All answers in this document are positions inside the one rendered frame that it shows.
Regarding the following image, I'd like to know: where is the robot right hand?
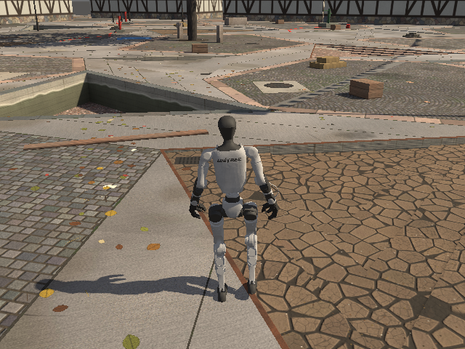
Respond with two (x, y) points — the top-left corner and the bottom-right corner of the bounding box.
(262, 202), (278, 220)

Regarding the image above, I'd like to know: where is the left robot forearm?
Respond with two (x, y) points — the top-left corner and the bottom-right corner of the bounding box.
(190, 178), (203, 206)

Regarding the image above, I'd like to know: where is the right robot forearm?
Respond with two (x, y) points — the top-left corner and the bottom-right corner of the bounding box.
(259, 174), (276, 204)

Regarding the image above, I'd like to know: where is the robot left upper arm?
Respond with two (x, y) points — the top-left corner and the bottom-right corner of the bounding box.
(196, 148), (214, 189)

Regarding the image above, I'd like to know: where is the right robot thigh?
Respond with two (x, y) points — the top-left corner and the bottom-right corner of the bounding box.
(243, 201), (258, 247)

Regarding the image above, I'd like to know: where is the robot right upper arm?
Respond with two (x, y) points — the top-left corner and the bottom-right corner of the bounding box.
(244, 146), (266, 186)

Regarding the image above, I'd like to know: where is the robot right foot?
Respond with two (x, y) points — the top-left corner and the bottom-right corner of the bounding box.
(247, 279), (257, 294)

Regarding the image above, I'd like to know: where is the robot left hand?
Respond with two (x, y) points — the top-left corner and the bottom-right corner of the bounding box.
(189, 203), (206, 219)

